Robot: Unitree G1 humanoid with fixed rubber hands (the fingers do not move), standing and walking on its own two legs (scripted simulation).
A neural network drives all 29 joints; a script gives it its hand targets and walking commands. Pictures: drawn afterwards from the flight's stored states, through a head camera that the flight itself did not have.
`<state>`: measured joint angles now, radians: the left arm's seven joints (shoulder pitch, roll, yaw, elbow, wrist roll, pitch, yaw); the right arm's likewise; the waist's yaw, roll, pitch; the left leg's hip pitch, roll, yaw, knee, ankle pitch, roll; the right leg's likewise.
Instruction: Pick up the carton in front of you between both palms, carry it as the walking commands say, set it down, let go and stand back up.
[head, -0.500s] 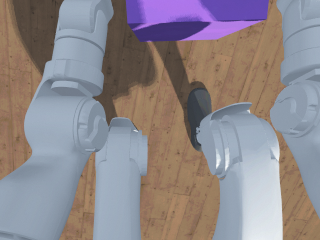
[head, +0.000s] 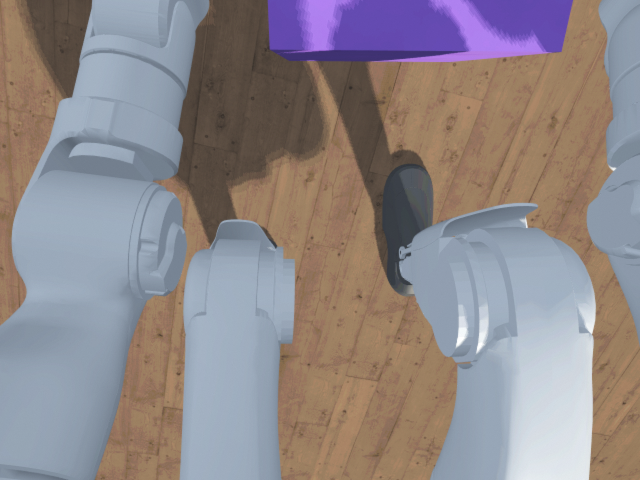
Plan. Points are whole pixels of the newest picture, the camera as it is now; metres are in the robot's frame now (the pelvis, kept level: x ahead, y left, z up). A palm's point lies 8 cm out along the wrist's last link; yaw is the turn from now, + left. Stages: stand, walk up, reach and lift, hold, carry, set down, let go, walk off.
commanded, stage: set down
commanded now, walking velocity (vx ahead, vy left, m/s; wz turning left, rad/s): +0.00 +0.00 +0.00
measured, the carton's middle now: out of the picture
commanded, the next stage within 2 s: let go in 1.12 s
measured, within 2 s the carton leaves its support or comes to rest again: neither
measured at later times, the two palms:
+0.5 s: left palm out of the picture +0.59 +0.05 -0.03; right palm out of the picture +0.53 -0.32 -0.04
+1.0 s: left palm out of the picture +0.59 +0.05 +0.10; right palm out of the picture +0.53 -0.34 +0.10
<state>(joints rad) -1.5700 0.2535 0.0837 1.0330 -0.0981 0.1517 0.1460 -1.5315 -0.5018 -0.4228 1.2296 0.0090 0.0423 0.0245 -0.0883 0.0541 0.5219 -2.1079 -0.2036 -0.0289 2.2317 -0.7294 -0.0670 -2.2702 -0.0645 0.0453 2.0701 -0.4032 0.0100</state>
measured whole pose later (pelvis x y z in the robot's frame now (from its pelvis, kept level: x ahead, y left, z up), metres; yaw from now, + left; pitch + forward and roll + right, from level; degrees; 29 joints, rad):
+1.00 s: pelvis +0.04 -0.02 +0.20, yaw -2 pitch +46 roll +6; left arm -1.21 0.20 0.26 0.77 -0.01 0.25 0.12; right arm -1.23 -0.39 -0.34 0.87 -0.01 0.23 0.06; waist -0.07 0.03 -0.01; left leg -1.71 -0.08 0.00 1.45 -0.56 -0.04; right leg -1.88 0.00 0.07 1.37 -0.30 -0.01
